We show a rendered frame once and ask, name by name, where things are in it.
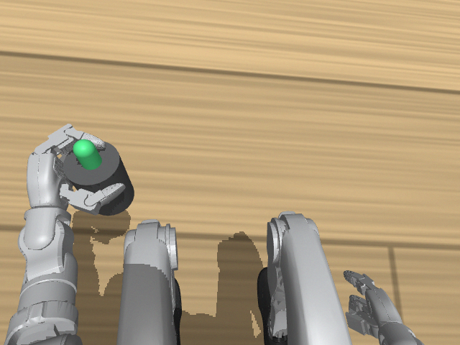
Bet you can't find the left robot arm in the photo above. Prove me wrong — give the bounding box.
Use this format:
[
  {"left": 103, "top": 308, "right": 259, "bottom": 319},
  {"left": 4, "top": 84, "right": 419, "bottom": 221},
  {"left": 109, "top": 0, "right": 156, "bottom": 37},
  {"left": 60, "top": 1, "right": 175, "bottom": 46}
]
[{"left": 4, "top": 206, "right": 83, "bottom": 345}]

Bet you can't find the right robot arm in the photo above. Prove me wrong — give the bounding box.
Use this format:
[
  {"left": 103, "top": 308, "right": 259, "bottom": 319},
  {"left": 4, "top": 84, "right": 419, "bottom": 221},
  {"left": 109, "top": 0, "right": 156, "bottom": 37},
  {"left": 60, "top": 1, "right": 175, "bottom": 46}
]
[{"left": 378, "top": 323, "right": 424, "bottom": 345}]

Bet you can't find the bottle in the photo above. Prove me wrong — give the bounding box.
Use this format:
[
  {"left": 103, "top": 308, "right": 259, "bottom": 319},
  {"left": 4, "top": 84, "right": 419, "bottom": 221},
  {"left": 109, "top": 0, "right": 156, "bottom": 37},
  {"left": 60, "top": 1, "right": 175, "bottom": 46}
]
[{"left": 63, "top": 139, "right": 134, "bottom": 216}]

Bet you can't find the right robot foot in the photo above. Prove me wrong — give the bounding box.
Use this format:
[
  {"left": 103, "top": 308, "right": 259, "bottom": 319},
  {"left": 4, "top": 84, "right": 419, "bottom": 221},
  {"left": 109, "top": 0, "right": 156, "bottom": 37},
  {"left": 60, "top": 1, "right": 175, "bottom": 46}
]
[{"left": 257, "top": 267, "right": 288, "bottom": 345}]

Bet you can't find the left robot hand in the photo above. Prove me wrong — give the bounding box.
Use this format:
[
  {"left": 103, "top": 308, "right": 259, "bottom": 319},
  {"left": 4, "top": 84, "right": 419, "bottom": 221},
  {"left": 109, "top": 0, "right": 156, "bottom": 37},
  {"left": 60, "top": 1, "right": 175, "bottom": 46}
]
[{"left": 27, "top": 124, "right": 126, "bottom": 216}]

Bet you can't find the right robot hand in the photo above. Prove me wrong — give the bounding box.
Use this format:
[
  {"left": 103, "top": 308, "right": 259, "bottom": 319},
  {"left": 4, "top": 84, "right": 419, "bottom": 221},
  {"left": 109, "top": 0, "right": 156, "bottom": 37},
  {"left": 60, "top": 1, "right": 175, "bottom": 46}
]
[{"left": 344, "top": 270, "right": 403, "bottom": 339}]

